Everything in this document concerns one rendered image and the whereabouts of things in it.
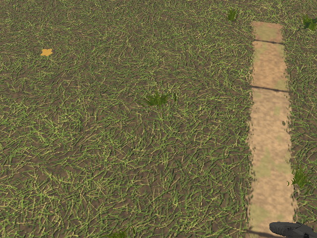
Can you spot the right robot hand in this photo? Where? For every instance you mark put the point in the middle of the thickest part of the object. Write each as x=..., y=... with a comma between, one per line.
x=292, y=230

